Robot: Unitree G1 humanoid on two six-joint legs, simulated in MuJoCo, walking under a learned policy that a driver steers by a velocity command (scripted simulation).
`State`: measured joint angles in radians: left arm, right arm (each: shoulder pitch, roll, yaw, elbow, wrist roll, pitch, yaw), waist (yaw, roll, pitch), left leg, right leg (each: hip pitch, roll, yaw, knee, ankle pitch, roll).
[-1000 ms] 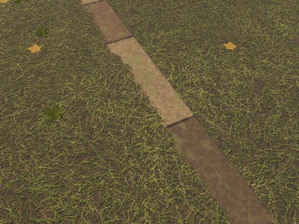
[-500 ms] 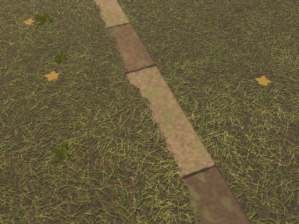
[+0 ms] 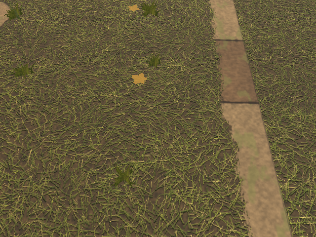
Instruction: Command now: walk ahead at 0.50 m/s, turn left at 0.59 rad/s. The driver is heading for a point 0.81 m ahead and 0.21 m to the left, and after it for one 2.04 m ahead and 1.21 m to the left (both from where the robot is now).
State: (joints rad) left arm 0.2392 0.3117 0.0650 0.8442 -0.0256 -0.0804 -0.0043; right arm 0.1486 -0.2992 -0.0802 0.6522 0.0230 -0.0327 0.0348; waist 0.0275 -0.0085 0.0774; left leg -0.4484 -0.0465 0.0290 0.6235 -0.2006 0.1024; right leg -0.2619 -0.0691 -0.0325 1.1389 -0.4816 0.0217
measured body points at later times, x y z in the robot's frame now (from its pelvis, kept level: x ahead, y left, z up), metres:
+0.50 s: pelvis +0.29 -0.02 +0.00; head +0.32 -0.01 +0.45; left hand +0.42 +0.28 -0.07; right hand +0.42 -0.28 -0.11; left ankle +0.12 +0.06 -0.64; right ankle +0.40 -0.11 -0.72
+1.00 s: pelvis +0.51 +0.12 +0.00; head +0.55 +0.17 +0.44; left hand +0.40 +0.40 -0.13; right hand +0.83 +0.03 -0.07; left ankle +0.55 +0.24 -0.72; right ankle +0.45 -0.09 -0.63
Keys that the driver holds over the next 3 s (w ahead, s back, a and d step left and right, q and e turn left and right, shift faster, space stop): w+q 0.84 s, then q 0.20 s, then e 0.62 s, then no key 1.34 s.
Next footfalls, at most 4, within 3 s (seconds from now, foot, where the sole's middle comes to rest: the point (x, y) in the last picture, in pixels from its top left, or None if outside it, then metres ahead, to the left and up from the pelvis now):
0.42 right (188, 236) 0.44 -0.10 -0.76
0.92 left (102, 197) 0.58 0.27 -0.76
1.42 right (141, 166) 0.74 0.11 -0.76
1.82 left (87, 184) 0.64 0.34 -0.76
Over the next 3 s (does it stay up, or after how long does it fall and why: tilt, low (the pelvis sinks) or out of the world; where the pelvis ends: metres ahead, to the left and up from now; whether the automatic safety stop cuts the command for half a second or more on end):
stays up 0.64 0.19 0.02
